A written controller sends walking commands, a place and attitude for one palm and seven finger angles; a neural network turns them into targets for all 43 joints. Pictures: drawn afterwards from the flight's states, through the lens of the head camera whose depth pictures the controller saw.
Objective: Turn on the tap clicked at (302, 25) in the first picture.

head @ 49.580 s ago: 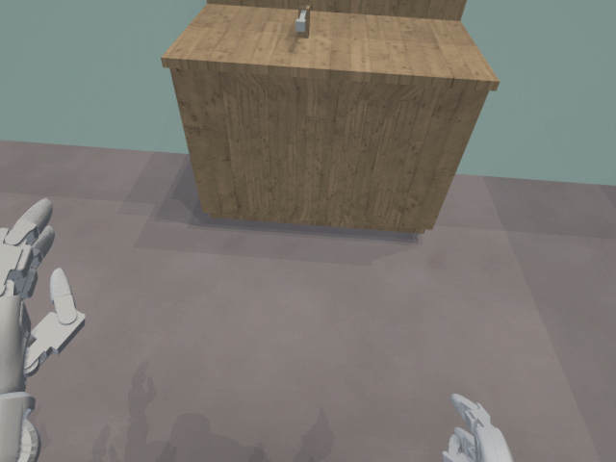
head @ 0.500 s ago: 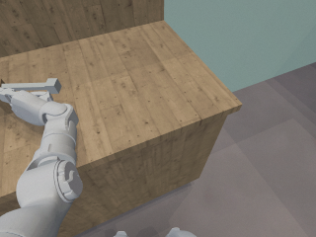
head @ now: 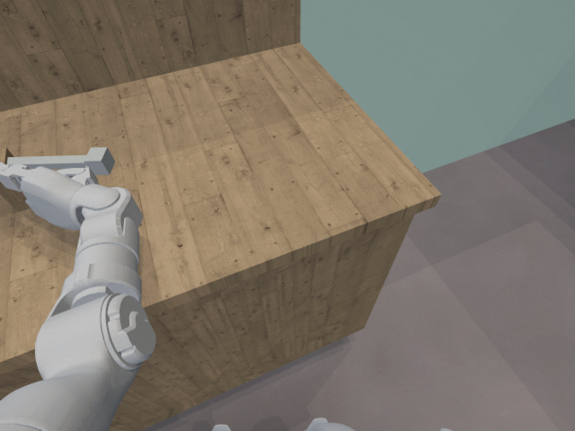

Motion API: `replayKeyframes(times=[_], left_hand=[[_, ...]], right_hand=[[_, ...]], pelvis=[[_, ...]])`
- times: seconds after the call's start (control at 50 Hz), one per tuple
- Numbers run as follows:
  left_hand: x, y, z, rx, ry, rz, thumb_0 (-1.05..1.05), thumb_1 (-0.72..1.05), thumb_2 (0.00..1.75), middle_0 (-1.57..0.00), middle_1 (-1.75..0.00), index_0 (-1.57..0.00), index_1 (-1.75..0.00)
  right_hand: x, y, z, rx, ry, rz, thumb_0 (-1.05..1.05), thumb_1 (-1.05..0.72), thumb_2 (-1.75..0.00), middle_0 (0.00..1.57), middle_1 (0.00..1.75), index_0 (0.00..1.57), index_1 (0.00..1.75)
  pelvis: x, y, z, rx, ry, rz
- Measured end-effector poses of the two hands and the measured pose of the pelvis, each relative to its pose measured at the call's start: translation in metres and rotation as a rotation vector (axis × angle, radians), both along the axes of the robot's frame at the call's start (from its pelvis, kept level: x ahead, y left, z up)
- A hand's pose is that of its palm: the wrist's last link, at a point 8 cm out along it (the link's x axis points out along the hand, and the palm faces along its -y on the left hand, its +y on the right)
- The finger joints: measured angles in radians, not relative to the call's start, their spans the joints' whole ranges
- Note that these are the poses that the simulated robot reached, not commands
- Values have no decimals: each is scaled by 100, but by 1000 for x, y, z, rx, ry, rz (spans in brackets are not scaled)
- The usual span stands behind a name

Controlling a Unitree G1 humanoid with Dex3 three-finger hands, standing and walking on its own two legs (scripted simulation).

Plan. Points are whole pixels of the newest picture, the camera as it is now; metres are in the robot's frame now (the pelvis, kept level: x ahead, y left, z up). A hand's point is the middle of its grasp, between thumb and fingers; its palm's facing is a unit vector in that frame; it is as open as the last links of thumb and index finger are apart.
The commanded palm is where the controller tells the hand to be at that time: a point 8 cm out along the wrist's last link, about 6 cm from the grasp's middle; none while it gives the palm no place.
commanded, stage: lift the hand up off the lever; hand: left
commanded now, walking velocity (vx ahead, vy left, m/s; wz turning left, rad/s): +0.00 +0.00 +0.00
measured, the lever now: (100, 161) +0.49 +0.23 +0.13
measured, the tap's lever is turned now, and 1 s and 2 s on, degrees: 68 69 69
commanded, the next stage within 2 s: draw the hand back beside the body in 1.44 s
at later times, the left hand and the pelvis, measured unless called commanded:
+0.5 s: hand (84, 169) +0.47 +0.25 +0.13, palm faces +0.86 -0.49 -0.10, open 8.4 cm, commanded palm +0.45 +0.28 +0.17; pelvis +0.00 +0.01 +0.00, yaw -1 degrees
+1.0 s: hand (82, 166) +0.47 +0.25 +0.13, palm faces +0.86 -0.50 -0.08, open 8.4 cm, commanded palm +0.44 +0.28 +0.18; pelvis +0.00 +0.03 +0.01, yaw -2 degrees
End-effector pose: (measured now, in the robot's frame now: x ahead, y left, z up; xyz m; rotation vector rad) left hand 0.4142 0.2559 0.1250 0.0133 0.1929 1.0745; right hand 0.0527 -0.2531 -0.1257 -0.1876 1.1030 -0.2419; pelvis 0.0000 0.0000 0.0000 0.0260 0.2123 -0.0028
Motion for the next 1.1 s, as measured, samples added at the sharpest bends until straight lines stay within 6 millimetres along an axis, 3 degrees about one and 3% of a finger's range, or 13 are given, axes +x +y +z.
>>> replayKeyframes(times=[0.44,1.1], left_hand=[[-2,2,9,-7,5,-19,5,90,91,-14,-16,-1,-8],[-1,3,17,-63,5,-26,3,91,91,-13,-14,-2,-8]], right_hand=[[-9,15,4,7,-30,-2,1,-91,-90,20,30,20,30],[12,38,19,-9,-92,-13,1,-91,-90,20,30,20,30]], pelvis=[[-3,12,3,-8,-20,-14],[4,36,13,-15,-61,-37]])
